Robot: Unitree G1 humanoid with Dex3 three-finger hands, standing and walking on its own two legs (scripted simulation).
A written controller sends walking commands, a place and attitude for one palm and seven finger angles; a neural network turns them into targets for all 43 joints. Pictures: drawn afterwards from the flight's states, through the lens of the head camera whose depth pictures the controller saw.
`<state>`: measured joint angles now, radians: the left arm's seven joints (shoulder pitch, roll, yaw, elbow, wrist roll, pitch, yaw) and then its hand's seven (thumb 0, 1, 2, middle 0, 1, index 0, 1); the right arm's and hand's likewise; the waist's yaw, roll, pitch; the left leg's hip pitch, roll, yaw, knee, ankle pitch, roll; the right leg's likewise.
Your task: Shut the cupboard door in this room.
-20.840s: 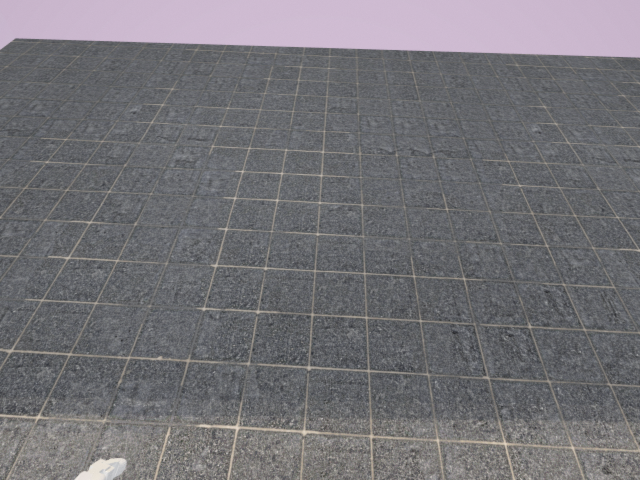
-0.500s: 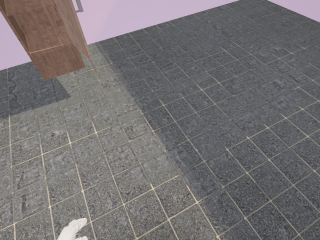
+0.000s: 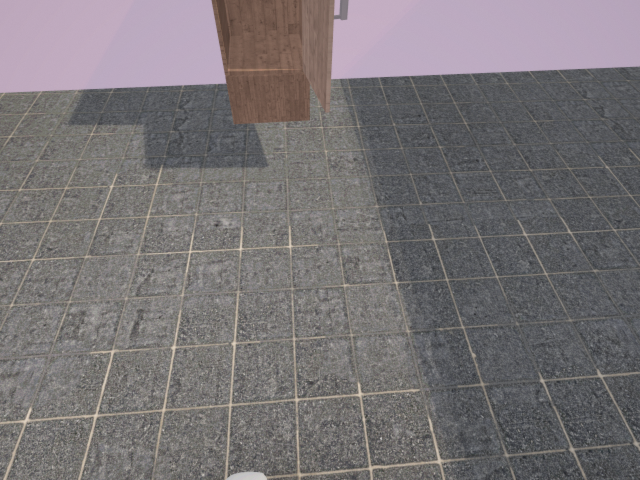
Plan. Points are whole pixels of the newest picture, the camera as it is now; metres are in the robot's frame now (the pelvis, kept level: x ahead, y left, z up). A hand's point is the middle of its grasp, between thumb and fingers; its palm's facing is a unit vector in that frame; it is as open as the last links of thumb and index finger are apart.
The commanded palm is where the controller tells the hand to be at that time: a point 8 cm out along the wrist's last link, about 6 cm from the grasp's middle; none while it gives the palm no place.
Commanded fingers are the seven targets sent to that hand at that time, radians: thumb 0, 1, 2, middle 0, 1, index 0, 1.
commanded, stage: turn or walk to find it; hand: left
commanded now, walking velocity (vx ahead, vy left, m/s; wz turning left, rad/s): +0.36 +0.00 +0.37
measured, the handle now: out of the picture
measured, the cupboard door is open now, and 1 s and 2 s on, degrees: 100 100 100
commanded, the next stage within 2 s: stand and wait in 1.64 s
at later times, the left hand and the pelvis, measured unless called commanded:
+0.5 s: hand (203, 362) +0.30 +0.23 -0.16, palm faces +0.08 -0.98 -0.17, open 7.4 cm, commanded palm none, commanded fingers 0.00 0.90 0.90 -0.20 -0.30 -0.20 -0.30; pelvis +0.19 +0.04 -0.01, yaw +7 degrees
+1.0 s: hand (207, 369) +0.30 +0.23 -0.19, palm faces +0.34 -0.93 -0.15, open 7.4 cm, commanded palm none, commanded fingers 0.00 0.90 0.90 -0.20 -0.30 -0.20 -0.30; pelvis +0.40 +0.08 -0.01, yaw +14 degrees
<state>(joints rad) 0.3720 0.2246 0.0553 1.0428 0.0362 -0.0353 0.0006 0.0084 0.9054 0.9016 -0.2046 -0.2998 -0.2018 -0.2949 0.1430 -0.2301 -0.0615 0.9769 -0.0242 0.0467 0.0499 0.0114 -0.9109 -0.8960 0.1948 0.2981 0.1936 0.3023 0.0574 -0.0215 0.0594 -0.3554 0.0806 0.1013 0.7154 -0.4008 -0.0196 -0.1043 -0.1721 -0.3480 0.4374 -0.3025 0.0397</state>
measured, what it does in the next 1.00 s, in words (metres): walks ahead: left foot, then right foot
